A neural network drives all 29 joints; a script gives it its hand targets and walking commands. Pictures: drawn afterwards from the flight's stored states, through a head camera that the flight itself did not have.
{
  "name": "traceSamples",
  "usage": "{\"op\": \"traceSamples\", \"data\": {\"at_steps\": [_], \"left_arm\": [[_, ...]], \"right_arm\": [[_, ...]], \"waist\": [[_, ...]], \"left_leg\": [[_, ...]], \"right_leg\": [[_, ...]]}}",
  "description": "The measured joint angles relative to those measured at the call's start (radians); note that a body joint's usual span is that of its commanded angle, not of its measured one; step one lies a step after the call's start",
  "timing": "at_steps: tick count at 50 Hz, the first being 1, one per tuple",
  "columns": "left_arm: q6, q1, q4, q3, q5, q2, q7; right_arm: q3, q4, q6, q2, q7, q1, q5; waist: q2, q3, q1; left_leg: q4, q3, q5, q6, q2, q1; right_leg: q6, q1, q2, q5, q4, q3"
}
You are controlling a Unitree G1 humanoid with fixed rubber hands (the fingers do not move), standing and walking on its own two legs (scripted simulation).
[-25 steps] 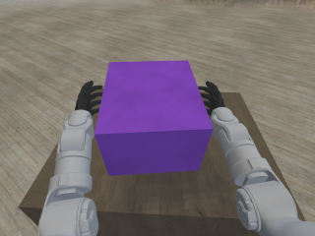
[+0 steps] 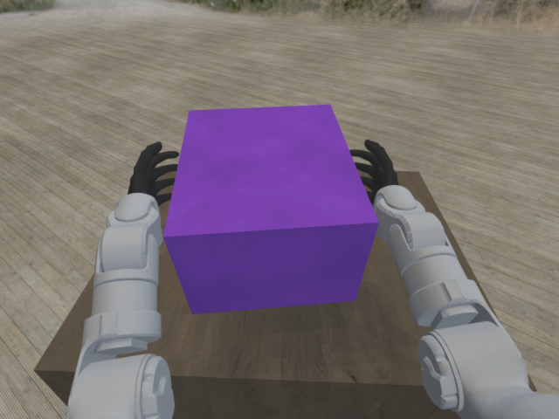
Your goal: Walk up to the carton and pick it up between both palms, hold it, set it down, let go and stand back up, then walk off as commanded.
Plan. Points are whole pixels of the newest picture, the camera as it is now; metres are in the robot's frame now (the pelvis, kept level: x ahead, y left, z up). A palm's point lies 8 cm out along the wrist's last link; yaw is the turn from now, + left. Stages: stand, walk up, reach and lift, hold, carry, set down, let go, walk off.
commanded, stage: hold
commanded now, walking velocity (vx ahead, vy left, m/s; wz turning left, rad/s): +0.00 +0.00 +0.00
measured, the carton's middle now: (267, 200) +0.42 +0.02 +0.15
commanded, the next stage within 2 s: none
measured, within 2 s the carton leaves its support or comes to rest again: neither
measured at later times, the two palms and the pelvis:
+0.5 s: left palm (150, 194) +0.38 +0.19 +0.20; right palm (381, 189) +0.39 -0.15 +0.19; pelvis +0.01 +0.00 +0.00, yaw +0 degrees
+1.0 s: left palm (145, 193) +0.37 +0.19 +0.21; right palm (383, 186) +0.38 -0.15 +0.20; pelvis +0.01 +0.00 +0.00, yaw +0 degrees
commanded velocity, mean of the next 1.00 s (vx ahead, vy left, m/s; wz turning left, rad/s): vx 0.00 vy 0.00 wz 0.00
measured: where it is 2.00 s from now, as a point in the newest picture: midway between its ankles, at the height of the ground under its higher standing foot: outside the picture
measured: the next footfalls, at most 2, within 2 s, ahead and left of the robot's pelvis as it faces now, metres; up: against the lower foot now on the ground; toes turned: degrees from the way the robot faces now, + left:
none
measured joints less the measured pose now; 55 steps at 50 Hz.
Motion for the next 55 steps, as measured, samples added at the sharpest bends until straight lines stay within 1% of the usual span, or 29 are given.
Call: {"op": "traceSamples", "data": {"at_steps": [23, 27, 34, 40, 55], "left_arm": [[0.007, 0.0, -0.007, 0.0, 0.005, 0.0, -0.003], [0.021, 0.002, -0.026, 0.0, 0.005, 0.0, -0.001], [0.029, 0.008, -0.068, 0.0, 0.005, 0.0, -0.002], [0.056, 0.008, -0.068, 0.0, 0.035, 0.0, -0.023], [0.056, 0.008, -0.068, 0.0, 0.036, 0.0, -0.024]], "right_arm": [[0.0, 0.0, -0.003, 0.0, 0.005, 0.0, -0.004], [0.0, -0.004, -0.003, 0.001, 0.005, 0.0, -0.004], [0.0, -0.045, 0.007, 0.0, 0.001, 0.0, -0.002], [0.0, -0.045, 0.035, 0.001, 0.002, 0.0, -0.002], [0.0, -0.045, 0.033, 0.001, 0.004, 0.0, -0.002]], "waist": [[0.0, 0.005, 0.0], [0.0, 0.007, -0.001], [0.0, 0.006, -0.001], [0.0, 0.008, -0.001], [0.0, 0.008, -0.001]], "left_leg": [[-0.016, 0.0, -0.003, 0.0, 0.0, 0.007], [-0.016, 0.0, -0.003, 0.0, 0.0, 0.007], [-0.016, 0.0, -0.002, 0.0, -0.001, 0.012], [-0.016, 0.0, 0.001, 0.0, -0.001, 0.016], [-0.017, 0.0, 0.001, 0.0, -0.001, 0.016]], "right_leg": [[0.0, 0.0, 0.0, -0.014, 0.0, 0.0], [0.0, 0.0, 0.0, -0.013, 0.0, 0.0], [0.0, 0.005, 0.0, -0.01, -0.001, 0.0], [0.0, 0.009, 0.0, -0.008, -0.001, 0.0], [0.0, 0.009, 0.0, -0.008, -0.001, 0.0]]}}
